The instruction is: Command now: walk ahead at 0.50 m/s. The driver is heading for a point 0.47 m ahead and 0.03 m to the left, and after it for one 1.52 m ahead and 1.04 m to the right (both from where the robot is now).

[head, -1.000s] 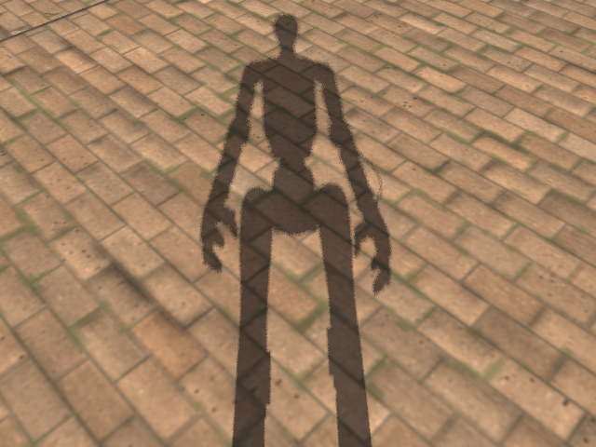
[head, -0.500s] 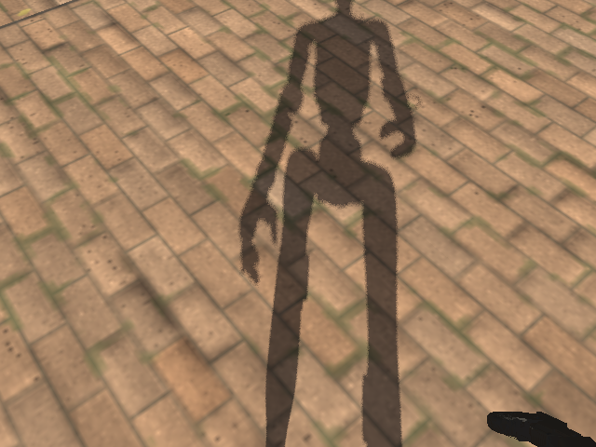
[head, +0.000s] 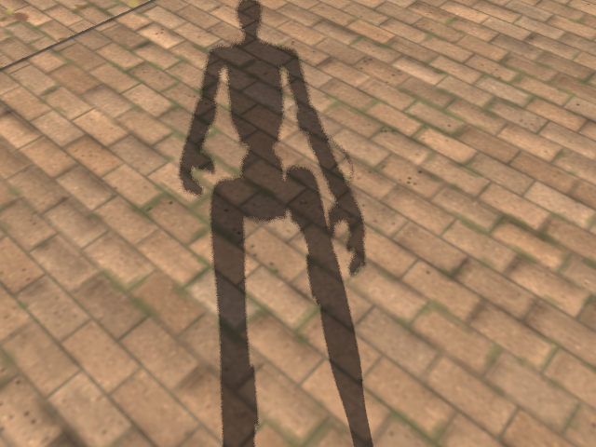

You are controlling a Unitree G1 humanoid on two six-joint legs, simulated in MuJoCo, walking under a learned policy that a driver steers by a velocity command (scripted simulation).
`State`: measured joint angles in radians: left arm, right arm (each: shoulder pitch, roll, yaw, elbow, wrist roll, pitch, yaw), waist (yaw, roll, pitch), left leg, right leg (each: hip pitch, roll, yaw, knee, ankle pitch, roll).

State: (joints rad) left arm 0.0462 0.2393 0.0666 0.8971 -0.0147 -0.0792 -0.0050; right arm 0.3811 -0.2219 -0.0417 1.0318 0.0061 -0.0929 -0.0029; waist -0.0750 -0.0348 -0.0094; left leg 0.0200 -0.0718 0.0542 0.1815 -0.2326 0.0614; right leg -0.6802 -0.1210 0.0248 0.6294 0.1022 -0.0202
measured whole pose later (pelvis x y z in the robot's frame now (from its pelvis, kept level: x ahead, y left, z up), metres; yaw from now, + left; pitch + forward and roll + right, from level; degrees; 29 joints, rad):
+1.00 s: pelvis +0.56 -0.01 +0.00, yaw -15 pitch +1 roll +2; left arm 0.16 0.28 0.10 0.84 -0.02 -0.03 0.00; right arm 0.30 -0.25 -0.08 0.99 -0.02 -0.10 -0.01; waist -0.05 -0.04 0.00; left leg -0.07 -0.01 0.20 0.26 -0.21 0.02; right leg -0.72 -0.12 0.06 0.94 -0.06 -0.03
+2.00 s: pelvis +1.05 -0.28 +0.00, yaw -51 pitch +2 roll +2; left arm 0.20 0.31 0.09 0.67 -0.03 -0.02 0.00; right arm 0.30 -0.27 -0.08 0.86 -0.01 -0.10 0.01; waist -0.06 -0.05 0.02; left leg -0.12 -0.02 0.14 0.30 -0.21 0.03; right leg -0.69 -0.10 0.07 1.03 -0.19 -0.01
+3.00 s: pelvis +1.18 -0.53 -0.01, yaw -69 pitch +2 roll +0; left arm 0.29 0.27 0.06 0.73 -0.01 -0.06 -0.02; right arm 0.28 -0.28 -0.05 0.76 0.03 -0.04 0.00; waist 0.01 0.04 -0.03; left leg -0.37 0.03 -0.02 0.88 -0.46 0.00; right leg -0.21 0.04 -0.02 0.50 -0.32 -0.06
